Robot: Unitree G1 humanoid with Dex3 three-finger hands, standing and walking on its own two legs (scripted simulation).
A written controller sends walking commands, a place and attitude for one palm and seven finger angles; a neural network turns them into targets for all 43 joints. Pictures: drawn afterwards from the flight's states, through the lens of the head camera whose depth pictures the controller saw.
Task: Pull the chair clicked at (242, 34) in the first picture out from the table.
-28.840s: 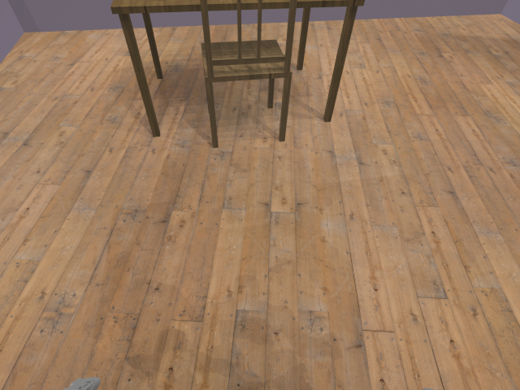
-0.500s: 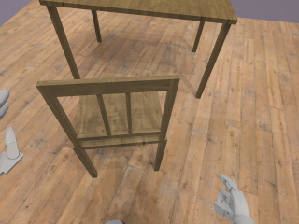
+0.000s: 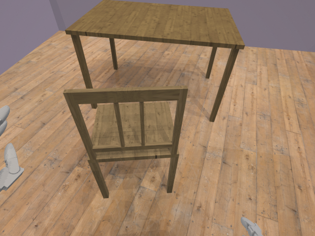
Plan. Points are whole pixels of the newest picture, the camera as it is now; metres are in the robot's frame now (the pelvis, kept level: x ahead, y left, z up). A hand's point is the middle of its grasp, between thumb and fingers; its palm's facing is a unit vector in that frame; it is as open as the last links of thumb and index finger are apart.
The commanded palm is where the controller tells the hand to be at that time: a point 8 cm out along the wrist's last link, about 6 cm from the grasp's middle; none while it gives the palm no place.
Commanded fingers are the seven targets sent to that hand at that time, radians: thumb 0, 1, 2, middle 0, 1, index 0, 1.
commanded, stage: stop stepping back and stand still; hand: left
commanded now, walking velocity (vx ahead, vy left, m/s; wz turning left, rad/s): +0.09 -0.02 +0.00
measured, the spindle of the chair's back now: (119, 126) +0.55 +0.17 -0.10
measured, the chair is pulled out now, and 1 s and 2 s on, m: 0.61 0.61 0.61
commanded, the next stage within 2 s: let the arm hang, fingers relaxed in 0.84 s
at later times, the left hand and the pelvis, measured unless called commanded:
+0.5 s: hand (30, 150) +0.25 +0.27 +0.16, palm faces +0.36 -0.80 -0.49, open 7.4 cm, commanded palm +0.18 +0.31 +0.18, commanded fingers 0.00 0.90 0.90 -0.20 -0.30 -0.20 -0.30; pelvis +0.04 +0.01 +0.01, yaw -1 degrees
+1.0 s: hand (30, 165) +0.24 +0.29 +0.10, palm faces +0.30 -0.82 -0.49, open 7.4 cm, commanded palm none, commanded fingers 0.00 0.90 0.90 -0.20 -0.30 -0.20 -0.30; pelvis +0.03 +0.03 +0.00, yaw +1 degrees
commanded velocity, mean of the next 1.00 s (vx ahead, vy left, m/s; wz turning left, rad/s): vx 0.00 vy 0.00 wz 0.00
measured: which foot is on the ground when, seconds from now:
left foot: down 0.00-1.00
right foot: down 0.00-1.00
